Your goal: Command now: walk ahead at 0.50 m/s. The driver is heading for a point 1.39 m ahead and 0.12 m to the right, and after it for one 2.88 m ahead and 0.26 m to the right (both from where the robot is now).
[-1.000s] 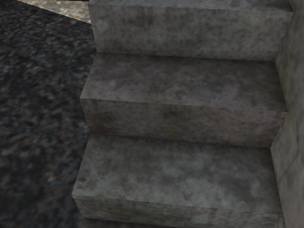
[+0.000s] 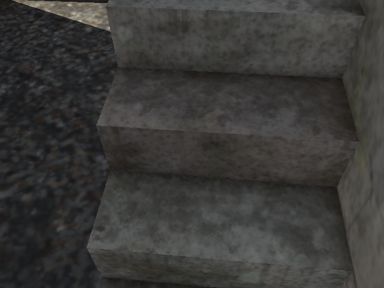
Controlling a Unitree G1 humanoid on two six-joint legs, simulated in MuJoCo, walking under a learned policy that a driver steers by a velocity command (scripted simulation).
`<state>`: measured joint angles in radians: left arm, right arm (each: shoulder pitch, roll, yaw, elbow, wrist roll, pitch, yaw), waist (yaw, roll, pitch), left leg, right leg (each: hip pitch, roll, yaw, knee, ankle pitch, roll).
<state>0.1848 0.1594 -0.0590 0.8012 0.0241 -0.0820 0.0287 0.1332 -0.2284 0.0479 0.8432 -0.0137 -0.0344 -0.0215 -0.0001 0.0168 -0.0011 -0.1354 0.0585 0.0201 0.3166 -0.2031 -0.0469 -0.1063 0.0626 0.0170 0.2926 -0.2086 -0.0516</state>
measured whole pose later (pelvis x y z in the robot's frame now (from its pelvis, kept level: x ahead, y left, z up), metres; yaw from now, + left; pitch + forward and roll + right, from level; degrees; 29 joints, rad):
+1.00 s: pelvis +0.00 +0.00 +0.00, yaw +0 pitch +1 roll +0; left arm 0.19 0.16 -0.06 0.81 0.02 -0.08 0.03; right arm 0.14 -0.23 0.04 0.85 -0.01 -0.03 -0.02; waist 0.00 0.02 0.00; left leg -0.13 0.07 0.03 0.31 -0.19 -0.05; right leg -0.11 0.07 0.02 0.29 -0.20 -0.05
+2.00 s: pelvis +0.00 +0.00 +0.00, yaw -1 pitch +1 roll +0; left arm 0.19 0.15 -0.06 0.82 0.02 -0.09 0.03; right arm 0.14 -0.23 0.04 0.85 -0.01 -0.03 -0.03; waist 0.00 0.02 0.00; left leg -0.13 0.07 0.03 0.30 -0.19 -0.06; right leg -0.11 0.07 0.03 0.28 -0.20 -0.06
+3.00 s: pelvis +0.00 -0.01 +0.00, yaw -1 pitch +1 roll +0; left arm 0.19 0.15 -0.05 0.82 0.03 -0.08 0.03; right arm 0.15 -0.23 0.04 0.85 -0.01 -0.03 -0.03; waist -0.01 0.02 0.00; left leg -0.13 0.08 0.03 0.32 -0.20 -0.06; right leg -0.10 0.08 0.03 0.28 -0.19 -0.06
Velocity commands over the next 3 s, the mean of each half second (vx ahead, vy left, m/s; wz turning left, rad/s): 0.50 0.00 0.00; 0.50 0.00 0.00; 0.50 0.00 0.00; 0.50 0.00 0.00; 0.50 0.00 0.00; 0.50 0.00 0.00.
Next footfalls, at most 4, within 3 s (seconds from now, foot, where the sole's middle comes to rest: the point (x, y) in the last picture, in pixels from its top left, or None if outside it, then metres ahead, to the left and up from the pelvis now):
none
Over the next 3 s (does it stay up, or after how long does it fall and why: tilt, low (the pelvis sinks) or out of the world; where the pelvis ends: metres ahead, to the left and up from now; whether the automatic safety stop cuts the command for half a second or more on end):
stays up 0.00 -0.01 0.00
